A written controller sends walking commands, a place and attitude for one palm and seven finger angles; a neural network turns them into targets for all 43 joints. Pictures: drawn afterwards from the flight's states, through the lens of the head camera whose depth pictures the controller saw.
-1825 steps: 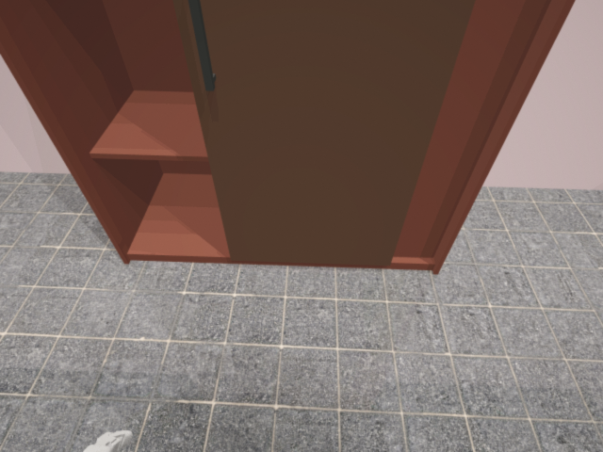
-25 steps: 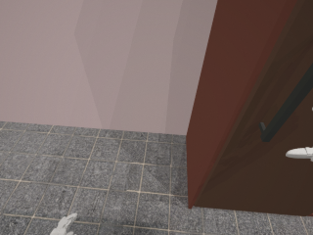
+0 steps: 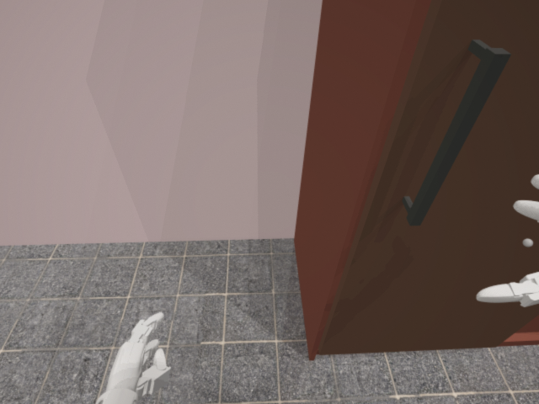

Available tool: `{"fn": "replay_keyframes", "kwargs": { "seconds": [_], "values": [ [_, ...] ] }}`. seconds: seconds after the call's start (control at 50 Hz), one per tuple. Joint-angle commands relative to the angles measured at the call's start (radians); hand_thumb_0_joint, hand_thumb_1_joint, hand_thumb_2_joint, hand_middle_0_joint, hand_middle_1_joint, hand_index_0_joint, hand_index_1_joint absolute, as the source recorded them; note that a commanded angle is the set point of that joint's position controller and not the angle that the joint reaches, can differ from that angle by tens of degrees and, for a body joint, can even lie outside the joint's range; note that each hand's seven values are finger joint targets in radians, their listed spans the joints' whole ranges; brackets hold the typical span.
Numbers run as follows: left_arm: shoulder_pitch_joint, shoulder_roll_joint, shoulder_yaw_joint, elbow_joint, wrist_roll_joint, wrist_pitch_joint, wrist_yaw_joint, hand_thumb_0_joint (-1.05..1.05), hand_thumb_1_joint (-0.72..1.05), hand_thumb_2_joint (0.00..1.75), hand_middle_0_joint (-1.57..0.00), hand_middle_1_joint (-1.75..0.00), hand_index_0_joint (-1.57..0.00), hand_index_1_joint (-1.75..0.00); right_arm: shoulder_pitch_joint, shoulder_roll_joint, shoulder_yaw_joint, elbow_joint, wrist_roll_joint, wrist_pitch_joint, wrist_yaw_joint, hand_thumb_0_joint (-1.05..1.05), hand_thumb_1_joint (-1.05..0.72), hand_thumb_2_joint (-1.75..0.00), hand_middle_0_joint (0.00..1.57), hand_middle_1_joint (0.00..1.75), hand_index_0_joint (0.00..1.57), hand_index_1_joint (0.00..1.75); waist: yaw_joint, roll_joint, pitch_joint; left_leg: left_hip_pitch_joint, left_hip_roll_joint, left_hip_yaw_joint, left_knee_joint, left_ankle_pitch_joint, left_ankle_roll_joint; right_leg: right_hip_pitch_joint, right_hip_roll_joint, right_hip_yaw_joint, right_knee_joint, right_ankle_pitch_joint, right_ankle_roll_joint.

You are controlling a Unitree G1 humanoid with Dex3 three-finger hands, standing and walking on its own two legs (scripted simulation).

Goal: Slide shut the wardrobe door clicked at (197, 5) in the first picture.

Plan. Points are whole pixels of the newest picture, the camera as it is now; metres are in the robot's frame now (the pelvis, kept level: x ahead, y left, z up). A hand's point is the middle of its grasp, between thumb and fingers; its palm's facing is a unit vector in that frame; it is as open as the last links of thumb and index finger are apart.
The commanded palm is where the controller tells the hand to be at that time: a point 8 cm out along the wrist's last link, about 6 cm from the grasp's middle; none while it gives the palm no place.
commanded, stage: draw the hand back to the body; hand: right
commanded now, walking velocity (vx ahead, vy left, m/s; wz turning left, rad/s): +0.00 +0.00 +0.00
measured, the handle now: (441, 147) +0.42 -0.27 +0.20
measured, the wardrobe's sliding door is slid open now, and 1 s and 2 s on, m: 0.01 0.01 0.01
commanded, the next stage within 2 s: step back with the hand held close in 1.62 s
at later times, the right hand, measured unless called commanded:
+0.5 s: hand (525, 272) +0.22 -0.29 +0.17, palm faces +0.12 +0.99 -0.03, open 14.7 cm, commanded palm +0.18 -0.32 +0.19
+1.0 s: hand (518, 274) +0.22 -0.28 +0.17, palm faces +0.49 +0.81 -0.33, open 11.2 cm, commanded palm +0.16 -0.31 +0.19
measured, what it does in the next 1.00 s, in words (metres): stands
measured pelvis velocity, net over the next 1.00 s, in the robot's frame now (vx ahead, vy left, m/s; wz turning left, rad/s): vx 0.01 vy -0.01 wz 0.02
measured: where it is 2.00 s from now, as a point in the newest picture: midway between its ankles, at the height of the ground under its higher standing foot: outside the picture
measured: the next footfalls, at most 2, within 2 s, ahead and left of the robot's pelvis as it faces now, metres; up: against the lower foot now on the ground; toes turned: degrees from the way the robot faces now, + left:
none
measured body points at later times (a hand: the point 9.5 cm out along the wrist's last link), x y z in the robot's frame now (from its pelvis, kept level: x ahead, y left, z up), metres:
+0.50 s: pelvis +0.00 +0.00 +0.00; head -0.04 +0.01 +0.45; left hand +0.20 +0.23 -0.04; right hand +0.21 -0.34 +0.17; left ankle +0.01 +0.12 -0.73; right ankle +0.01 -0.11 -0.73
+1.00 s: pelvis +0.01 -0.01 +0.01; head -0.01 +0.01 +0.46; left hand +0.18 +0.21 -0.07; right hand +0.19 -0.32 +0.19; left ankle +0.01 +0.12 -0.73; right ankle +0.01 -0.11 -0.73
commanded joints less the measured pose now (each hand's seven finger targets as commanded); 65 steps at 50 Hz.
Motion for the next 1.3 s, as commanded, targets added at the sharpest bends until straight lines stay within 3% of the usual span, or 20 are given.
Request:
{"fn": "replay_keyframes", "kwargs": {
  "seconds": [0.0, 0.02, 0.04, 0.1, 0.18, 0.26, 0.38, 0.44, 0.52, 0.54, 0.56, 0.58, 0.6, 0.64, 0.68, 0.82, 0.96, 1.12, 1.26, 1.28],
  "values": [
    [-0.085, 0.137, 0.053, -0.133, 0.004, -0.047, 0.016, 0.00, 0.90, 0.90, -0.20, -0.30, -0.20, -0.30, -0.251, -0.274, -0.111, -0.205, 0.013, -0.049, -0.024, 0.00, 0.55, -0.20, 0.25, 1.15, 0.25, 1.15, 0.022, -0.054, -0.121, 0.017, -0.024, -0.021, -0.088, 0.117, 0.025, 0.038, 0.004, 0.025, -0.122, 0.156, 0.002],
    [-0.087, 0.134, 0.053, -0.130, 0.001, -0.047, 0.019, 0.00, 0.90, 0.90, -0.20, -0.30, -0.20, -0.30, -0.263, -0.259, -0.093, -0.198, 0.010, -0.046, -0.022, 0.00, 0.55, -0.20, 0.25, 1.15, 0.25, 1.15, 0.028, -0.055, -0.102, 0.004, -0.024, -0.021, -0.094, 0.099, 0.024, 0.039, 0.004, 0.026, -0.127, 0.138, 0.002],
    [-0.079, 0.159, 0.044, -0.120, -0.021, -0.053, 0.032, 0.00, 0.90, 0.90, -0.20, -0.30, -0.20, -0.30, -0.243, -0.219, -0.023, -0.096, 0.087, 0.023, 0.090, 0.00, 0.55, -0.20, 0.25, 1.15, 0.25, 1.15, 0.064, -0.064, -0.118, 0.051, -0.019, -0.024, -0.112, 0.107, 0.025, 0.069, -0.003, 0.027, -0.147, 0.111, 0.000],
    [-0.111, 0.160, 0.040, -0.151, -0.035, -0.062, 0.059, 0.00, 0.90, 0.90, -0.20, -0.30, -0.20, -0.30, -0.308, -0.346, -0.116, -0.172, 0.136, 0.097, 0.204, 0.00, 0.55, -0.20, 0.25, 1.15, 0.25, 1.15, 0.033, -0.077, -0.173, 0.112, -0.010, -0.043, -0.124, 0.147, 0.022, 0.084, 0.002, 0.024, -0.135, 0.146, -0.016],
    [-0.131, 0.159, 0.023, -0.180, -0.044, -0.093, 0.048, 0.00, 0.90, 0.90, -0.20, -0.30, -0.20, -0.30, -0.271, -0.385, -0.141, -0.198, 0.187, 0.168, 0.329, 0.00, 0.55, -0.20, 0.25, 1.15, 0.25, 1.15, 0.014, -0.110, -0.176, 0.164, -0.015, -0.038, -0.117, 0.234, 0.031, 0.130, 0.000, 0.037, -0.137, 0.227, -0.016],
    [-0.112, 0.159, 0.023, -0.198, -0.044, -0.108, 0.017, 0.00, 0.90, 0.90, -0.20, -0.30, -0.20, -0.30, -0.167, -0.402, -0.195, -0.165, 0.222, 0.193, 0.394, 0.00, 0.55, -0.20, 0.25, 1.15, 0.25, 1.15, 0.002, -0.060, -0.127, 0.145, -0.026, -0.024, -0.121, 0.243, 0.028, 0.115, 0.001, 0.042, -0.147, 0.237, -0.016],
    [-0.114, 0.165, 0.037, -0.218, -0.055, -0.098, -0.022, 0.00, 0.90, 0.90, -0.20, -0.30, -0.20, -0.30, -0.058, -0.313, -0.183, -0.161, 0.245, 0.244, 0.346, 0.00, 0.55, -0.20, 0.25, 1.15, 0.25, 1.15, 0.005, -0.044, -0.035, 0.082, -0.016, -0.041, -0.148, 0.141, 0.021, 0.081, -0.002, 0.025, -0.142, 0.168, -0.007],
    [-0.113, 0.165, 0.039, -0.231, -0.057, -0.105, -0.018, 0.00, 0.90, 0.90, -0.20, -0.30, -0.20, -0.30, -0.146, -0.280, -0.107, -0.277, 0.213, 0.249, 0.327, 0.00, 0.51, -0.22, 0.25, 1.13, 0.25, 1.13, 0.028, -0.103, -0.048, 0.056, -0.024, -0.027, -0.146, 0.107, 0.019, 0.122, -0.003, 0.030, -0.158, 0.141, -0.011],
    [-0.106, 0.157, 0.035, -0.228, -0.049, -0.124, -0.003, 0.00, 0.90, 0.90, -0.20, -0.30, -0.20, -0.30, -0.175, -0.298, -0.101, -0.396, 0.190, 0.206, 0.299, 0.00, 0.37, -0.29, 0.24, 1.04, 0.24, 1.04, 0.035, -0.095, -0.074, 0.067, -0.032, -0.025, -0.153, 0.078, 0.018, 0.145, -0.002, 0.038, -0.163, 0.121, -0.016],
    [-0.106, 0.146, 0.054, -0.214, 0.007, -0.134, -0.023, 0.00, 0.90, 0.90, -0.20, -0.30, -0.20, -0.30, -0.255, -0.417, -0.134, -0.539, 0.002, 0.097, 0.066, 0.00, 0.33, -0.31, 0.24, 1.02, 0.24, 1.02, 0.011, -0.092, -0.001, 0.063, -0.028, -0.058, -0.216, 0.039, 0.020, 0.063, 0.012, 0.030, -0.181, 0.102, -0.008],
    [-0.098, 0.143, 0.051, -0.180, 0.014, -0.141, -0.023, 0.00, 0.90, 0.90, -0.20, -0.30, -0.20, -0.30, -0.096, -0.279, -0.085, -0.397, -0.005, 0.073, -0.032, 0.00, 0.30, -0.32, 0.24, 1.00, 0.24, 1.00, 0.034, -0.034, 0.051, 0.039, -0.019, -0.041, -0.219, -0.007, 0.021, 0.048, 0.004, 0.025, -0.193, 0.042, 0.003],
    [-0.099, 0.149, 0.052, -0.170, 0.011, -0.140, -0.024, 0.00, 0.90, 0.90, -0.20, -0.30, -0.20, -0.30, -0.053, -0.235, -0.061, -0.387, -0.007, 0.067, -0.075, 0.00, 0.26, -0.34, 0.24, 0.98, 0.24, 0.98, 0.028, -0.002, 0.084, 0.036, -0.015, -0.040, -0.232, -0.042, 0.021, 0.030, 0.002, 0.031, -0.206, -0.008, 0.005],
    [-0.102, 0.130, 0.052, -0.159, 0.008, -0.131, -0.023, 0.00, 0.90, 0.90, -0.20, -0.30, -0.20, -0.30, -0.004, -0.209, -0.054, -0.383, -0.034, 0.050, -0.111, 0.00, 0.22, -0.36, 0.24, 0.96, 0.24, 0.96, 0.034, -0.028, 0.088, 0.039, -0.007, -0.046, -0.232, -0.059, 0.019, 0.038, -0.002, 0.017, -0.207, -0.019, 0.004],
    [-0.103, 0.124, 0.058, -0.148, 0.013, -0.117, -0.024, 0.00, 0.90, 0.90, -0.20, -0.30, -0.20, -0.30, 0.034, -0.211, -0.062, -0.449, -0.063, 0.004, -0.160, 0.00, 0.15, -0.39, 0.24, 0.92, 0.24, 0.92, 0.022, -0.143, -0.009, 0.101, 0.000, -0.047, -0.204, 0.003, 0.025, 0.086, 0.002, 0.006, -0.220, 0.013, 0.002],
    [-0.094, 0.124, 0.062, -0.132, 0.022, -0.110, -0.029, 0.00, 0.90, 0.90, -0.20, -0.30, -0.20, -0.30, 0.090, -0.200, -0.051, -0.470, -0.086, -0.028, -0.192, 0.00, 0.08, -0.43, 0.23, 0.87, 0.23, 0.87, 0.016, -0.156, -0.060, 0.151, 0.000, -0.044, -0.189, 0.070, 0.028, 0.102, -0.003, 0.005, -0.227, 0.071, 0.002],
    [-0.107, 0.122, 0.077, -0.117, 0.029, -0.083, -0.027, 0.00, 0.90, 0.90, -0.20, -0.30, -0.20, -0.30, 0.167, -0.162, -0.007, -0.481, -0.124, -0.067, -0.234, 0.00, -0.17, -0.55, 0.22, 0.73, 0.22, 0.73, 0.025, 0.012, -0.038, 0.175, -0.001, -0.034, -0.203, 0.130, 0.016, 0.135, -0.017, 0.000, -0.251, 0.159, -0.014],
    [-0.117, 0.113, 0.081, -0.115, 0.031, -0.053, -0.030, 0.00, 0.90, 0.90, -0.20, -0.30, -0.20, -0.30, 0.209, -0.147, 0.004, -0.506, -0.144, -0.082, -0.236, 0.00, -0.43, -0.67, 0.22, 0.58, 0.22, 0.58, 0.014, -0.069, -0.023, 0.199, 0.002, -0.032, -0.196, 0.196, 0.020, 0.167, -0.015, -0.004, -0.264, 0.250, -0.006],
    [-0.112, 0.106, 0.089, -0.135, 0.033, -0.034, -0.040, 0.00, 0.90, 0.90, -0.20, -0.30, -0.20, -0.30, 0.323, -0.137, 0.006, -0.561, -0.147, -0.082, -0.230, 0.00, -0.72, -0.81, 0.21, 0.41, 0.21, 0.41, 0.009, -0.025, -0.025, 0.229, -0.001, -0.029, -0.194, 0.278, 0.016, 0.179, -0.022, -0.015, -0.257, 0.348, 0.001],
    [-0.110, 0.099, 0.087, -0.144, 0.031, -0.007, -0.037, 0.00, 0.90, 0.90, -0.20, -0.30, -0.20, -0.30, 0.318, -0.122, 0.019, -0.563, -0.149, -0.071, -0.227, 0.00, -0.90, -0.90, 0.20, 0.30, 0.20, 0.30, 0.018, -0.057, 0.017, 0.204, -0.005, -0.032, -0.211, 0.240, 0.016, 0.177, -0.021, -0.021, -0.266, 0.302, 0.002],
    [-0.110, 0.100, 0.089, -0.144, 0.031, -0.004, -0.034, 0.00, 0.90, 0.90, -0.20, -0.30, -0.20, -0.30, 0.309, -0.123, 0.021, -0.564, -0.146, -0.070, -0.226, 0.00, -0.90, -0.90, 0.20, 0.30, 0.20, 0.30, 0.022, -0.026, 0.017, 0.205, -0.007, -0.031, -0.219, 0.228, 0.015, 0.177, -0.020, -0.021, -0.265, 0.281, 0.000]
  ]
}}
